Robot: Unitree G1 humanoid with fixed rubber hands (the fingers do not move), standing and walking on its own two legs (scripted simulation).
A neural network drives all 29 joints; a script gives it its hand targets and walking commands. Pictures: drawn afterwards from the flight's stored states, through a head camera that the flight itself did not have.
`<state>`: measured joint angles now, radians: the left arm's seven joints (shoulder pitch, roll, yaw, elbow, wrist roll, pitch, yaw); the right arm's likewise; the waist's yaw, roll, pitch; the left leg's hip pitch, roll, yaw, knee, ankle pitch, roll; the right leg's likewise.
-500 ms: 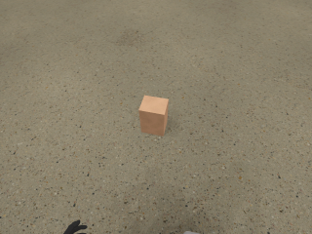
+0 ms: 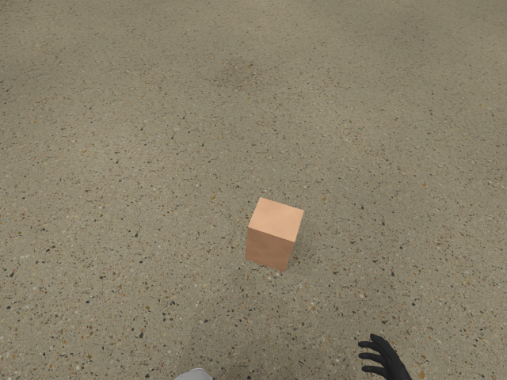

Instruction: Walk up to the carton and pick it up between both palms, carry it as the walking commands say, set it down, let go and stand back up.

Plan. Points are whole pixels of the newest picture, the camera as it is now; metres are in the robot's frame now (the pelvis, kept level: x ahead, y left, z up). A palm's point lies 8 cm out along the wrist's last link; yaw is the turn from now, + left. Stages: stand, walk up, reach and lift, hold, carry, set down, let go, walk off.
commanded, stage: walk up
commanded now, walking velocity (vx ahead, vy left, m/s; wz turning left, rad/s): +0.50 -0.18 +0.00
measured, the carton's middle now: (272, 236) +0.72 -0.08 -0.63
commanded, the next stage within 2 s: none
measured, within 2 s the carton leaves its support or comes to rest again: neither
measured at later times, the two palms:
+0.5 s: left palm (185, 264) +0.34 +0.15 -0.11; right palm out of the picture +0.12 -0.31 -0.13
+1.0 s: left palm (161, 304) +0.27 +0.19 -0.13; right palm (388, 259) +0.38 -0.27 -0.11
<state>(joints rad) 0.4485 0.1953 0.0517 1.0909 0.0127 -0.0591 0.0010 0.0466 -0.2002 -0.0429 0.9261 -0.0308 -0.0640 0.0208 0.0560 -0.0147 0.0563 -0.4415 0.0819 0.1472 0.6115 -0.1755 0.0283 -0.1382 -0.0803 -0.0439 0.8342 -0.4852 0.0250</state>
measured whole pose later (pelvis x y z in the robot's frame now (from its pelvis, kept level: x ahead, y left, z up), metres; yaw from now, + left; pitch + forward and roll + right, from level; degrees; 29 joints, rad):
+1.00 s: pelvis +0.29 -0.04 +0.02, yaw +0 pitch -2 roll -1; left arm 0.33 0.17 0.03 1.07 0.00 0.00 0.03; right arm 0.14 -0.16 -0.03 1.02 -0.01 0.00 -0.02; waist 0.04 -0.02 0.04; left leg -0.26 0.03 0.08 0.46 -0.18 0.02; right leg -0.17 -0.06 -0.08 0.46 -0.29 0.02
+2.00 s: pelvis +0.33 -0.05 +0.02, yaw -4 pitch +1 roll +1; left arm 0.37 0.15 0.06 1.09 0.04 -0.01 0.06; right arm 0.26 -0.20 -0.04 1.09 -0.03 0.03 -0.03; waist 0.05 0.01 0.00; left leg -0.34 0.03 0.08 0.74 -0.32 -0.06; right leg -0.15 -0.03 0.01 0.38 -0.24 0.01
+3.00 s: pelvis +0.32 +0.01 +0.02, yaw -14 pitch -1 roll +0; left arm 0.27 0.17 0.07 1.05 0.02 0.00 0.03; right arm 0.28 -0.18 -0.03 1.09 -0.02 0.01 -0.04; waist -0.01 -0.02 0.03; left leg -0.19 0.09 0.19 0.44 -0.22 -0.02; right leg -0.18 0.01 0.01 0.46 -0.27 -0.01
